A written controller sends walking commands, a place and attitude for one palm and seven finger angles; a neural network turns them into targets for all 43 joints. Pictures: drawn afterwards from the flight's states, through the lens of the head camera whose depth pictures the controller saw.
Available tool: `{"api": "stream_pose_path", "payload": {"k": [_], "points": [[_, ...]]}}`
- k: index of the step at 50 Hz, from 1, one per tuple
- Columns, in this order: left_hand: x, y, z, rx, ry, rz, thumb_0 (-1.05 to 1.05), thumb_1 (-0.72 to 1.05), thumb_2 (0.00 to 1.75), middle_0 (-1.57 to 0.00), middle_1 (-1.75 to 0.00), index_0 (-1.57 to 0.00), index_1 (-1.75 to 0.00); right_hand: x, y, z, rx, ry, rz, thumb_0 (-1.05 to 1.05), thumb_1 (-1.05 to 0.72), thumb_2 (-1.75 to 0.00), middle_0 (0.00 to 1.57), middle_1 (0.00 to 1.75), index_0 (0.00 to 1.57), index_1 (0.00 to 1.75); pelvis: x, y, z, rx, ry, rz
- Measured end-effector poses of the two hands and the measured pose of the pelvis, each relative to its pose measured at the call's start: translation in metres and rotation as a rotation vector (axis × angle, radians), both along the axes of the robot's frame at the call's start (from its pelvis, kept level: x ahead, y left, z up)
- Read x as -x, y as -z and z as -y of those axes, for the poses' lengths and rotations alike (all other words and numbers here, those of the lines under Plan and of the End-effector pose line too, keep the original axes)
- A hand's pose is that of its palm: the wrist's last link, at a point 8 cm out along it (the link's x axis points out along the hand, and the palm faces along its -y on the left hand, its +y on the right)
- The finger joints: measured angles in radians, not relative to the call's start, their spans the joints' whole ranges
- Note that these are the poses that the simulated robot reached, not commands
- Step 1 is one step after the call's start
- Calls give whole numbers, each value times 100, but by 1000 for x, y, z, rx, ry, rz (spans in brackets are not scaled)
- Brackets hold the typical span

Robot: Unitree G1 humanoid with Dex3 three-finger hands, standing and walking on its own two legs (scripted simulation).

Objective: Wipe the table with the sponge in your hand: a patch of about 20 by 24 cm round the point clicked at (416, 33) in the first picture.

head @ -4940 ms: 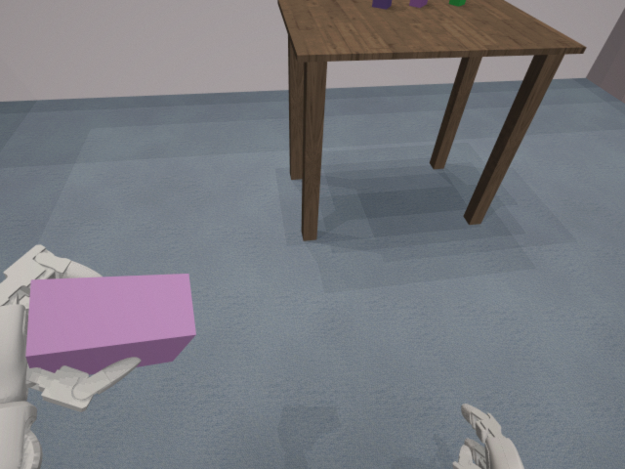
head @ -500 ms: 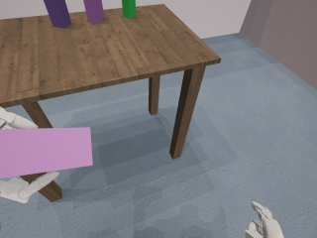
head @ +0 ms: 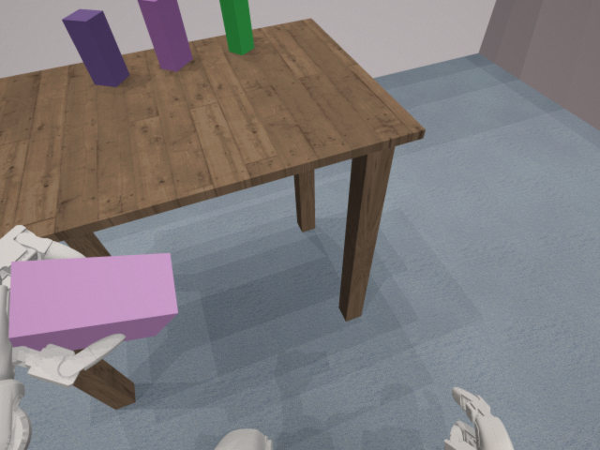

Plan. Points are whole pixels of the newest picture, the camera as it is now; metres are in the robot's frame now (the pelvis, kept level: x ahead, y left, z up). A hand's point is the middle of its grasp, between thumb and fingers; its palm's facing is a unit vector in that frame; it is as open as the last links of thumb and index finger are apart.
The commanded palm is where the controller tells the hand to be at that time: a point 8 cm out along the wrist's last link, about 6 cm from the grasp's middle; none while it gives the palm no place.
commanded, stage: take the last steps up to it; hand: left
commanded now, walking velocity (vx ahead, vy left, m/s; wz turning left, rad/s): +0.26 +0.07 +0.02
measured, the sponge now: (120, 302) +0.24 +0.20 +0.14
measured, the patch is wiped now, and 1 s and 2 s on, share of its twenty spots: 0.00 0.00 0.00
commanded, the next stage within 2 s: come to a stop and stand still in 0.72 s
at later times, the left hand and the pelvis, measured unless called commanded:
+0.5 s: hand (69, 227) +0.30 +0.27 +0.18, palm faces +0.39 -0.82 -0.42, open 10.6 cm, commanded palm +0.25 +0.31 +0.18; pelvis +0.09 +0.03 +0.01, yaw -1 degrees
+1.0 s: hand (104, 201) +0.34 +0.25 +0.18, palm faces +0.36 -0.81 -0.46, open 10.6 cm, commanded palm +0.29 +0.30 +0.18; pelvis +0.13 +0.02 +0.00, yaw +0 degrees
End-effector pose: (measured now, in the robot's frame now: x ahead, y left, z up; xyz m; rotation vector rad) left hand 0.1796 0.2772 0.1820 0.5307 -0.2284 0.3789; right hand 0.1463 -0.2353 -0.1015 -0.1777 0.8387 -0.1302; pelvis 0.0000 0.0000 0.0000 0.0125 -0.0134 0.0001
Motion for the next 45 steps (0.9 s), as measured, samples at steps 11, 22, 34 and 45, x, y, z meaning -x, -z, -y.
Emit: {"api": "stream_pose_path", "payload": {"k": [11,22,34,45], "points": [[-38,-8,-17,-14,78,64,-1,-53,100,-67,-138,-68,-136,-44,-34,10,155,27,43,1,-91,-90,19,30,20,30,-43,1,-22,15,-4,-3],[-81,-16,-40,-1,46,108,-1,-53,100,-67,-138,-68,-137,-88,-30,-67,-34,-15,102,1,-91,-90,20,30,21,30,-77,-5,-34,33,10,-3],[-105,-4,0,-31,4,15,-1,-53,100,-67,-138,-68,-137,-112,7,-33,-63,-45,19,1,-90,-90,20,30,21,30,-106,6,-1,9,-3,7],[-128,-8,10,-22,82,-12,-1,-53,100,-67,-138,-68,-137,-127,-27,24,99,28,15,1,-91,-90,19,30,20,30,-124,-7,-1,-19,-2,-13]]}}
